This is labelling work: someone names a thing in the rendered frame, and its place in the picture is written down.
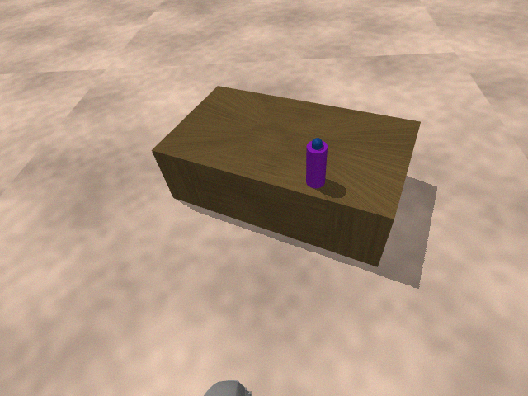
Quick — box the bottle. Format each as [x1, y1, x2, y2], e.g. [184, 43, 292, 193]
[306, 138, 328, 188]

